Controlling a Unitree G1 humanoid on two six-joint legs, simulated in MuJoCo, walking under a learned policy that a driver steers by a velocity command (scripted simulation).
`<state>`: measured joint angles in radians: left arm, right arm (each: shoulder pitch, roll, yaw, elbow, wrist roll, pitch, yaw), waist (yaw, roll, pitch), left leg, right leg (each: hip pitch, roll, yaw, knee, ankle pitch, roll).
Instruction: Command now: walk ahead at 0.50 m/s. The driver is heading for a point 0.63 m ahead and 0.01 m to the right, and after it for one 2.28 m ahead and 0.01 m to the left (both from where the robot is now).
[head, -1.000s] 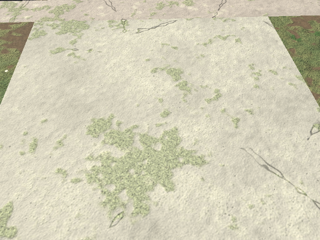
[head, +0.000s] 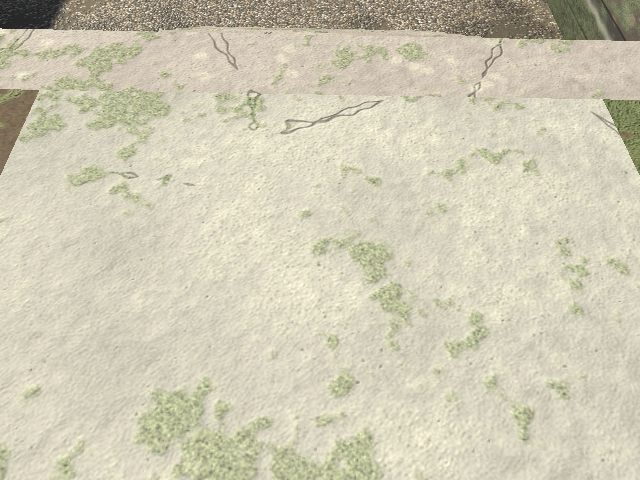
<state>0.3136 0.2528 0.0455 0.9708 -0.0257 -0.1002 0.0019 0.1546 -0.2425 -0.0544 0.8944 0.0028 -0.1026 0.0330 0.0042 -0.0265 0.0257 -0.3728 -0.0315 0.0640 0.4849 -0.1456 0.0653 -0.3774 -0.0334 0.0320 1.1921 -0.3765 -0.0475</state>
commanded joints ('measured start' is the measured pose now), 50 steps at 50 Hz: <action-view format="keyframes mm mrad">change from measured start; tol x32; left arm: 1 11 77 29 -67 7 0 10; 18 -414 48 15 -216 3 -2 -37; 23 120 243 90 -86 22 -5 -21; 50 221 -24 -16 35 34 29 7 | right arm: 1 44 -72 -11 -20 -13 -14 4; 50 159 -181 -36 38 -34 15 -21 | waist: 1 6 100 -80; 19 -63 104 53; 24 72 -305 -412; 39 21 -29 29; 50 -20 307 -427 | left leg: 1 224 265 -326 -300 93 167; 16 395 265 -141 -328 172 134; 22 352 212 -71 111 600 54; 24 -246 -39 -91 741 -414 -30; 25 -353 24 -194 847 -419 -11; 45 -148 80 -69 40 206 -21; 50 675 450 -471 32 1010 287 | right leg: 1 -210 -112 48 -10 100 -9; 19 -276 -40 -36 -679 330 -12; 22 220 17 -76 -700 333 -84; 24 799 -380 657 -839 156 -303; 31 224 -196 187 -1033 367 -186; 47 378 -150 1 -768 809 -69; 50 -65 83 -19 -107 -292 69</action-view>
